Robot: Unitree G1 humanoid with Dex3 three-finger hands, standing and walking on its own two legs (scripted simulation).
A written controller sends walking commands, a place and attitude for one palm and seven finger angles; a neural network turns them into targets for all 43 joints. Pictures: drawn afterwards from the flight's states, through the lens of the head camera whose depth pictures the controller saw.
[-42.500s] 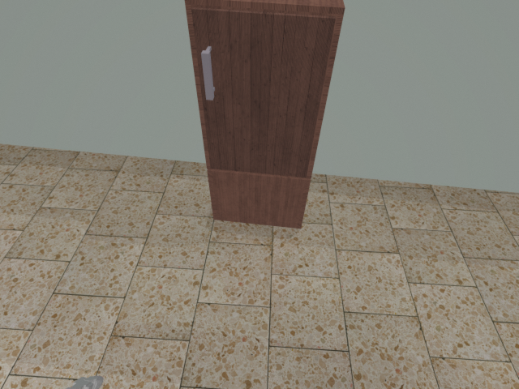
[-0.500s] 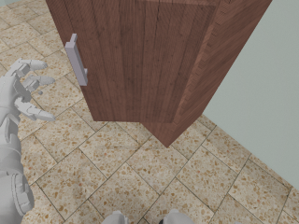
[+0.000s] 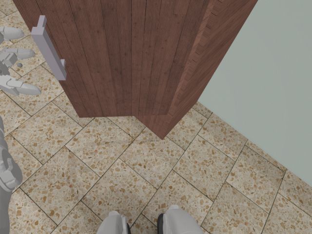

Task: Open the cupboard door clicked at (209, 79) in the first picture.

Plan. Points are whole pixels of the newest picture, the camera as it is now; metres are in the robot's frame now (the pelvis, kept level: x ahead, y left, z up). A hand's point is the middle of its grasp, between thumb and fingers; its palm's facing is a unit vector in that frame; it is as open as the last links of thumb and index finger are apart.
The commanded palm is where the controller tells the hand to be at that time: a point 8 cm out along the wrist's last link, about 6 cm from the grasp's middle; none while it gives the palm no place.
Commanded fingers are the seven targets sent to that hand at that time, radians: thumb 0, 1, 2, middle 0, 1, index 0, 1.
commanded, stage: move the hooked fingers beside the handle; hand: left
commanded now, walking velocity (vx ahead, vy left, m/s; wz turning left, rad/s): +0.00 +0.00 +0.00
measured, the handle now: (52, 50) +0.55 +0.21 +0.08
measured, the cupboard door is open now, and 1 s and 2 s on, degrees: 46 46 46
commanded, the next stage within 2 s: slide the fingers in behind the handle in 0.98 s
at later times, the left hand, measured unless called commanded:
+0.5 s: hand (12, 65) +0.49 +0.28 +0.10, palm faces +0.03 -1.00 -0.01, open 14.0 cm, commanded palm +0.47 +0.32 +0.08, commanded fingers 0.00 -0.50 0.30 -0.30 -1.20 -0.30 -1.20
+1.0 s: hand (16, 63) +0.51 +0.28 +0.08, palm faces +0.00 -1.00 +0.00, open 14.0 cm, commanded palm +0.49 +0.32 +0.08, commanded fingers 0.00 -0.50 0.30 -0.30 -1.20 -0.30 -1.20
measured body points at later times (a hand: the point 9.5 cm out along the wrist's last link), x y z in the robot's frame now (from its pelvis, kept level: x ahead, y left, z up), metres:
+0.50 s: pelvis +0.01 -0.01 +0.00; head +0.13 +0.03 +0.43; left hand +0.48 +0.33 +0.10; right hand +0.01 -0.28 -0.09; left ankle +0.00 +0.08 -0.68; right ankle +0.01 -0.13 -0.68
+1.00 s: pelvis +0.00 +0.00 -0.01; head +0.15 +0.04 +0.41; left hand +0.50 +0.34 +0.08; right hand -0.02 -0.27 -0.10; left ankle +0.00 +0.08 -0.68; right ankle +0.01 -0.13 -0.68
